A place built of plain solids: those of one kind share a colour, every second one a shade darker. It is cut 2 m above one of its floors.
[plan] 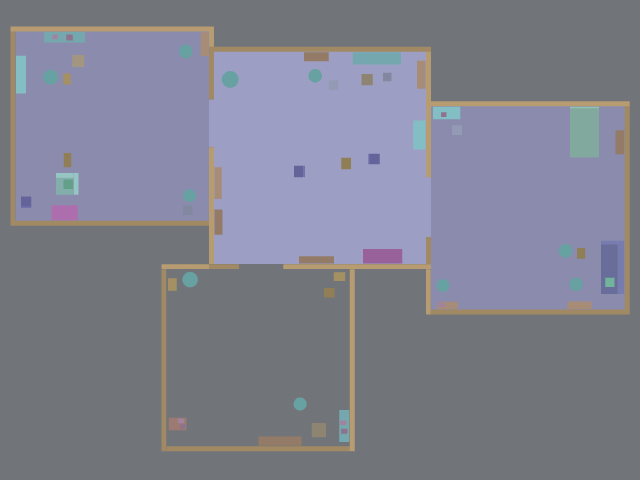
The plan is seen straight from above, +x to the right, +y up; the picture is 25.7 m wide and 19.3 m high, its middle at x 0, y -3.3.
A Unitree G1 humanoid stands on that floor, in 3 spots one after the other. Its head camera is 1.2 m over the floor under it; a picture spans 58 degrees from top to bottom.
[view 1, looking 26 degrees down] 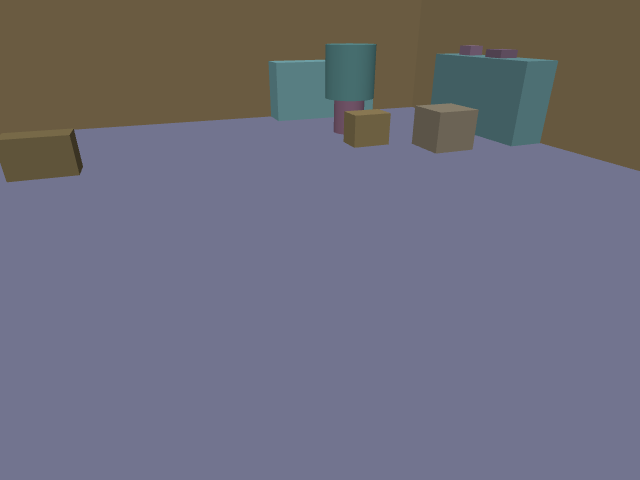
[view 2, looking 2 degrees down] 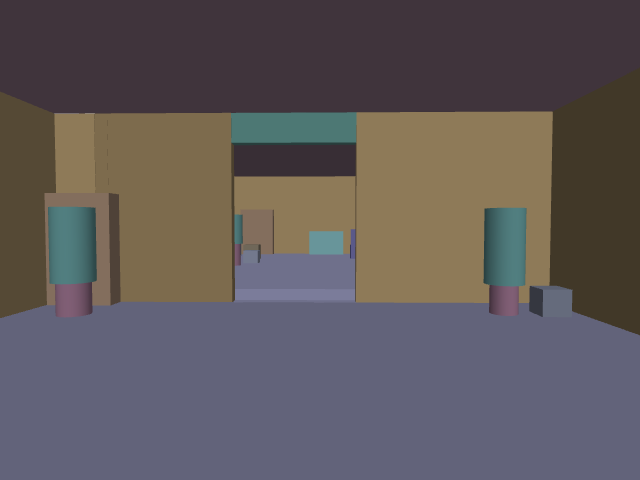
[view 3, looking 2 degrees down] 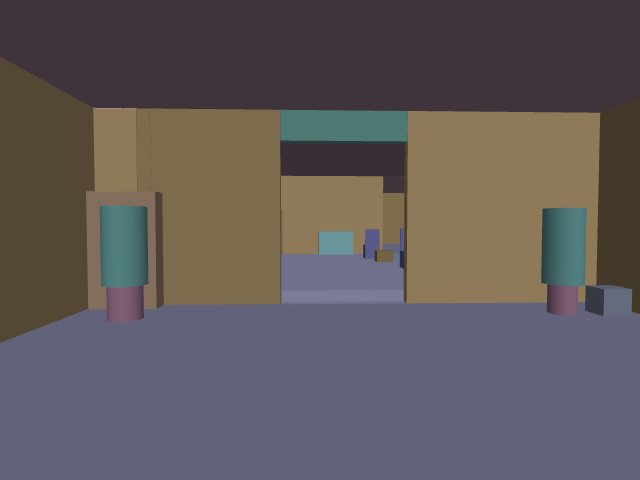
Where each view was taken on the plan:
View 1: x -5.67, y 0.87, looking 159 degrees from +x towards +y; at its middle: floor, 2.74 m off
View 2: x -11.13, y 0.87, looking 1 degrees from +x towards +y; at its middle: sideboard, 14.89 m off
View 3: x -10.99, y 1.99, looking -2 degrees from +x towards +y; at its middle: sideboard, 14.76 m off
